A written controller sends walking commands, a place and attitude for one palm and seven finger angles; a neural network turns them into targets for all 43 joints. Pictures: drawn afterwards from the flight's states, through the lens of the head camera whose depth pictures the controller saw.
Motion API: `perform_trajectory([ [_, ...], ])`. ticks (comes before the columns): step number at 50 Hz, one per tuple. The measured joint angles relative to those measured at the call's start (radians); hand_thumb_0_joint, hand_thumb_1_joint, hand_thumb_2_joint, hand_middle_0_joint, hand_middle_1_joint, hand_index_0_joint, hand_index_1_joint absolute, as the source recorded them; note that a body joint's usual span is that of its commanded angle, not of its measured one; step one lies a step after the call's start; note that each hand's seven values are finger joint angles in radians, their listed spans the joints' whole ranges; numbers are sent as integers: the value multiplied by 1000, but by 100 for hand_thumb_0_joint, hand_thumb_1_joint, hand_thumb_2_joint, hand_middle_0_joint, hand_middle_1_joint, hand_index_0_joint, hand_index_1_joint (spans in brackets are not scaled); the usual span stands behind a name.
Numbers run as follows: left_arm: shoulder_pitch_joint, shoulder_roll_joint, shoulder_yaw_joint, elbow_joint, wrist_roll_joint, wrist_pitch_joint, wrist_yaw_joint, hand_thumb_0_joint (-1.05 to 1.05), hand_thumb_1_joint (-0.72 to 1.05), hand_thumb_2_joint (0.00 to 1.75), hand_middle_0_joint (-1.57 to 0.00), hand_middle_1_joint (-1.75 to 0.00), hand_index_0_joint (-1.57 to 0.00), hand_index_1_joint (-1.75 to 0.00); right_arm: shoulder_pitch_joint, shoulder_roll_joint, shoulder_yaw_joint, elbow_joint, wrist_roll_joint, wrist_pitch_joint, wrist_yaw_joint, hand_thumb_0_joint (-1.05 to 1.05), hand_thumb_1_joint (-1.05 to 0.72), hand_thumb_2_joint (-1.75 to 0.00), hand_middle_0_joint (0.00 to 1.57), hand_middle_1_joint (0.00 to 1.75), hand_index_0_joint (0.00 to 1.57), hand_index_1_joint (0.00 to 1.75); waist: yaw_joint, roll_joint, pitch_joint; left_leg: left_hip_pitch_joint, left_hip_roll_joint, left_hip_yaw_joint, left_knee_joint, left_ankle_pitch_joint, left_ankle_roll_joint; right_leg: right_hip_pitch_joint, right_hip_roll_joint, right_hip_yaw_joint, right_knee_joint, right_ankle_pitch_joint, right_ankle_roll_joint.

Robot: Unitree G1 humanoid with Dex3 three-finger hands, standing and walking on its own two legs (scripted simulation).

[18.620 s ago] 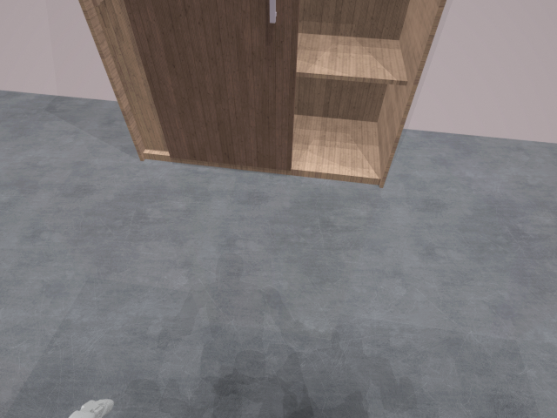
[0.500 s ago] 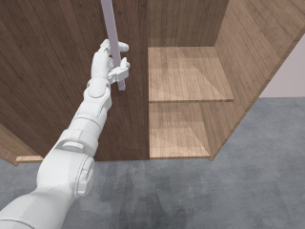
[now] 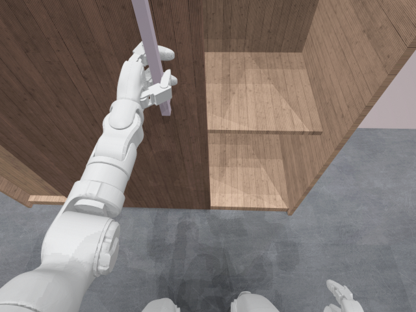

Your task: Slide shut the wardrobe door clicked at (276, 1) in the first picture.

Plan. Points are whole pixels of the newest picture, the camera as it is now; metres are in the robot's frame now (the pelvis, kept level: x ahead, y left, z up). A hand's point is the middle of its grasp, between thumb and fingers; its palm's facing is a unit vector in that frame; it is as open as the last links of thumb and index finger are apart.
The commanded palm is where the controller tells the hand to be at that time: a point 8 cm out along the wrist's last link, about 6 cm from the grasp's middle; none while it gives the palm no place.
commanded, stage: step sideways, sliding the door along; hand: left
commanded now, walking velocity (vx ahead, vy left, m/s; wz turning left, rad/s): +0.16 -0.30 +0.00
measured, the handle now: (155, 48) +0.53 +0.12 +0.19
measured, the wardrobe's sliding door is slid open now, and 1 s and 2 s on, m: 0.38 0.20 0.00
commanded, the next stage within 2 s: none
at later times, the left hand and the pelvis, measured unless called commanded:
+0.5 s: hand (193, 88) +0.47 +0.05 +0.14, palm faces +0.22 -0.96 -0.15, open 6.2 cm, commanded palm +0.45 +0.03 +0.15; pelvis +0.04 -0.14 +0.00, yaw +7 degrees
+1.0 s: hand (272, 89) +0.47 -0.10 +0.14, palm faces +0.19 -0.97 -0.13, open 6.0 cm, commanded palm +0.45 -0.10 +0.14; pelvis +0.11 -0.25 +0.03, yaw +11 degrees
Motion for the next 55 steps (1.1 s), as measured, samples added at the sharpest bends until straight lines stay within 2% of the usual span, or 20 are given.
perform_trajectory([
  [3, 26, 23, 21, -32, 5, 11, 4, -1, 74, 85, -42, -135, -28, -140, -5, 2, 9, -17, 14, 16, 7, 1, -91, -90, 20, 30, 20, 30, -14, 32, 35, 20, 37, -29, 32, -14, -17, 52, -8, -37, -132, 186, -13],
  [5, 29, 16, 24, -29, 15, 23, 18, -1, 75, 85, -41, -135, -26, -140, 1, 9, 12, -6, 32, 24, 5, 1, -91, -90, 20, 30, 20, 30, -34, 38, 34, -19, 28, -60, 134, -60, 13, 73, -3, -80, -145, 173, -52],
  [8, 15, -6, 4, -32, 26, 39, 47, 0, 76, 85, -40, -135, -25, -140, 3, 19, 17, 23, 31, 7, -3, 1, -91, -90, 20, 30, 20, 30, -14, 3, 32, -71, -33, -47, 289, -175, 35, 87, -19, -98, -175, 161, -84],
  [11, 17, -21, -23, -71, 25, 40, 75, 0, 77, 86, -39, -136, -22, -140, 0, 19, 24, 25, 25, -13, -9, 1, -91, -90, 20, 30, 20, 30, 6, -24, 41, -34, -59, 12, 115, -73, 39, 93, -25, -111, -208, 178, -92],
  [13, 26, -20, -43, -105, 18, 36, 83, 0, 78, 86, -40, -136, -21, -140, 3, 8, 20, 4, 22, -16, -5, 1, -91, -90, 20, 30, 20, 30, 20, -11, 31, 13, -32, 30, -36, 108, 56, 52, -3, -116, -151, 165, -55],
  [17, 17, -2, -59, -135, 4, 26, 65, 0, 79, 85, -38, -138, -19, -140, -28, 20, 6, -14, 18, 0, 32, 1, -91, -90, 20, 30, 20, 30, 58, -31, 73, 39, -14, 27, -31, 14, 12, -32, -10, 0, 84, 30, 1],
  [22, 61, 14, -61, -209, -6, 47, 70, -1, 80, 86, -37, -139, -15, -140, -33, 30, 22, -56, 28, 6, 58, 1, -91, -90, 20, 30, 20, 30, 95, 13, 93, 64, 58, -14, -25, 2, -54, 25, -83, 21, -116, 163, 5],
  [24, 91, 16, -47, -240, -4, 52, 78, -1, 80, 87, -38, -139, -13, -140, -44, 35, 26, -64, 40, 12, 59, 1, -91, -90, 20, 30, 20, 30, 86, 52, 103, 69, 103, -52, -11, 3, -65, 62, -53, -33, -146, 209, 15],
  [26, 115, 4, -36, -261, -4, 60, 86, -1, 79, 87, -39, -138, -13, -140, -51, 37, 26, -65, 55, 17, 55, 1, -91, -90, 20, 30, 20, 30, 70, 69, 93, 38, 123, -78, 12, 96, -30, 82, -40, -78, -168, 187, -9],
  [29, 146, -24, -34, -295, 7, 62, 98, -1, 79, 87, -38, -137, -14, -140, -68, 27, 19, -56, 58, 18, 38, 1, -91, -90, 20, 30, 20, 30, 69, 46, 69, -16, 74, -95, 94, 3, 10, 78, -56, -106, -187, 172, -38],
  [33, 203, -51, -65, -376, 15, 51, 109, 0, 79, 88, -40, -137, -15, -140, -89, -5, 3, -66, 48, 5, 24, 1, -91, -90, 20, 30, 20, 30, 79, 39, 43, 23, 40, -32, -39, 145, 36, 67, -48, -125, -206, 181, -47],
  [37, 239, -50, -101, -432, 30, 28, 85, 0, 78, 88, -41, -138, -17, -140, -101, -1, -22, -103, 32, 17, 54, 1, -91, -90, 20, 30, 20, 30, 99, 7, 42, 85, 68, -15, -117, 48, -34, 36, -16, -56, -117, 130, 5],
  [40, 278, -54, -101, -479, 41, 14, 79, 0, 78, 87, -42, -139, -17, -140, -105, 6, -20, -136, 27, 12, 80, 1, -91, -90, 19, 30, 19, 30, 109, 16, 58, 107, 99, -16, -94, 33, -70, 65, -2, -38, -139, 136, -19],
  [42, 317, -68, -96, -510, 50, 7, 80, -1, 78, 87, -43, -139, -17, -140, -115, 14, -14, -145, 38, 20, 87, 1, -91, -90, 19, 30, 19, 30, 90, 48, 72, 76, 129, -25, -12, 77, -41, 114, 22, -69, -188, 144, -71],
  [45, 372, -91, -106, -552, 61, -9, 80, -1, 78, 86, -44, -139, -17, -140, -133, 28, 7, -135, 41, 14, 76, 1, -91, -90, 19, 30, 19, 30, 100, 21, 62, -20, 32, -64, 197, -103, 7, 123, 7, -55, -248, 181, -88],
  [47, 410, -109, -123, -591, 64, -16, 92, 0, 79, 86, -43, -139, -18, -140, -147, 34, 22, -132, 36, 1, 71, 1, -91, -90, 19, 30, 19, 30, 106, 6, 61, -52, -32, -57, 191, -137, 17, 125, 3, -28, -290, 229, -93],
  [50, 455, -123, -162, -637, 74, -32, 102, 0, 79, 85, -41, -140, -18, -140, -162, 43, 33, -142, 31, 13, 75, 1, -91, -90, 19, 30, 19, 30, 108, -1, 67, -58, -76, -16, 84, -60, 24, 136, 19, 26, -330, 289, -79],
  [53, 494, -122, -199, -662, 75, -58, 84, 0, 79, 84, -41, -140, -19, -140, -169, 55, 38, -145, 22, 46, 81, 1, -91, -90, 20, 30, 20, 30, 107, -4, 51, -7, -63, 22, -74, 137, 47, 137, 59, 57, -315, 291, -59],
  [54, 508, -118, -209, -671, 73, -66, 74, 0, 79, 84, -41, -140, -19, -140, -168, 56, 37, -148, 18, 54, 83, 1, -91, -90, 20, 30, 20, 30, 107, 5, 36, 26, -36, 22, -125, 273, 69, 118, 85, 56, -269, 273, -27],
  [55, 515, -111, -217, -677, 72, -72, 64, 0, 78, 84, -42, -140, -20, -140, -166, 58, 30, -152, 13, 62, 88, 1, -91, -90, 20, 30, 20, 30, 106, 8, 25, 55, -17, 26, -148, 236, 56, 86, 96, 50, -176, 204, 9],
])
